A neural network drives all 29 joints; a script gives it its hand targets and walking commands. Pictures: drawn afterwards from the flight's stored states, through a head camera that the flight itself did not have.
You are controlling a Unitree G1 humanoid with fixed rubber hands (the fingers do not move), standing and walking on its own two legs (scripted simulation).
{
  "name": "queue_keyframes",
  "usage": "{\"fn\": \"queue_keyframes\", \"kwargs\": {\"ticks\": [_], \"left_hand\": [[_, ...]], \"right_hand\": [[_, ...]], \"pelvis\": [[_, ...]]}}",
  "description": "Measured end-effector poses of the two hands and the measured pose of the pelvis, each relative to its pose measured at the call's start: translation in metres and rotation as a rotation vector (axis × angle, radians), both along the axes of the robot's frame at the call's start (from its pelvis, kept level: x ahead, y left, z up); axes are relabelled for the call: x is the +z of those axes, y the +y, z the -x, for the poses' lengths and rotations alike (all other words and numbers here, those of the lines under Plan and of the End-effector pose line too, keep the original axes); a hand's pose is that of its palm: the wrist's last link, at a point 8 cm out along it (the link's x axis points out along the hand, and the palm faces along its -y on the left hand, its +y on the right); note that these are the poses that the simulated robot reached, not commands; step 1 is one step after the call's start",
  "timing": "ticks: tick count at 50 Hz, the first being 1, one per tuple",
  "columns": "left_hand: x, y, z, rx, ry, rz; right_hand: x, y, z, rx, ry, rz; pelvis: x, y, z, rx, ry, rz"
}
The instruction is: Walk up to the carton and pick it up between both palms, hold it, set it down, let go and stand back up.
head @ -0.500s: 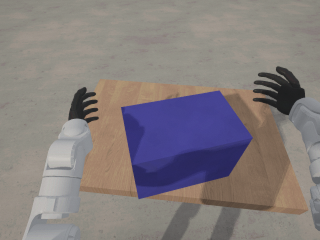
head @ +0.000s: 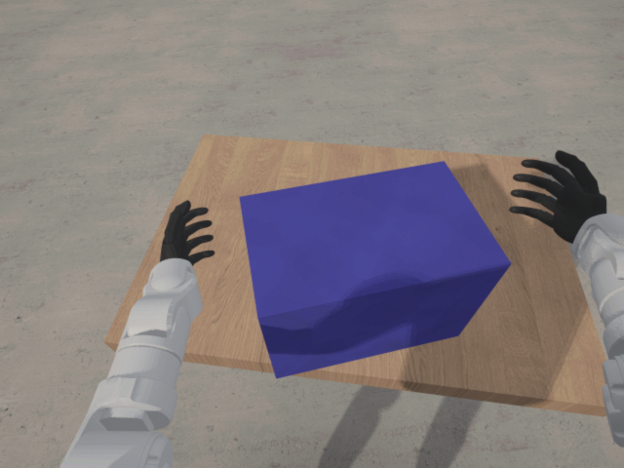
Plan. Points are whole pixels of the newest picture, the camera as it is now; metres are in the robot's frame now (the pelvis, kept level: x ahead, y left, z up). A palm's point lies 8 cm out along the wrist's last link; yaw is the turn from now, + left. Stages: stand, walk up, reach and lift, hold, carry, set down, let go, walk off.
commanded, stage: reach and lift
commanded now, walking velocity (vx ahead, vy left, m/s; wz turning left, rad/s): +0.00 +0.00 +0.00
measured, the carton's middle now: (358, 272) +0.42 +0.02 -0.03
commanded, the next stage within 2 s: none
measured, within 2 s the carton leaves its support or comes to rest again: neither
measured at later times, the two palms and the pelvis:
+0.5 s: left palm (200, 268) +0.35 +0.23 +0.03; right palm (537, 227) +0.48 -0.21 +0.05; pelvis +0.01 -0.01 +0.00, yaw +0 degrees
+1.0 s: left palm (214, 280) +0.34 +0.21 +0.02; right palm (509, 235) +0.47 -0.18 +0.04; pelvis +0.01 -0.01 -0.01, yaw +0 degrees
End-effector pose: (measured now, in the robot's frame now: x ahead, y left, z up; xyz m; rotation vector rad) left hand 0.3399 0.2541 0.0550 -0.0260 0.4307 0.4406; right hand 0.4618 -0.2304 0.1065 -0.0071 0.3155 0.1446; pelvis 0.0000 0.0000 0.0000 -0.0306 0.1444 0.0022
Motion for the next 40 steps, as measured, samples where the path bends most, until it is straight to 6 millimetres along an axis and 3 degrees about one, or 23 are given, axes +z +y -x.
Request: {"fn": "queue_keyframes", "kwargs": {"ticks": [6,14,29,40], "left_hand": [[-0.023,-0.004,-0.001,0.017,-0.003,-0.015],[-0.029,-0.007,-0.010,-0.001,-0.067,-0.049],[-0.032,-0.027,-0.007,-0.026,-0.114,-0.009],[-0.039,-0.039,0.000,-0.017,-0.113,0.018]], "right_hand": [[-0.030,0.008,-0.014,0.042,0.000,0.018],[-0.057,0.026,-0.027,0.058,-0.043,0.006],[-0.058,0.019,-0.017,0.025,-0.062,0.045],[-0.067,0.050,-0.009,0.059,-0.039,-0.005]], "pelvis": [[-0.003,-0.006,-0.004,-0.002,0.082,-0.007],[-0.005,-0.011,-0.011,-0.004,0.159,-0.013],[-0.005,-0.012,-0.010,-0.003,0.161,-0.014],[-0.006,-0.012,-0.005,-0.003,0.155,-0.015]]}}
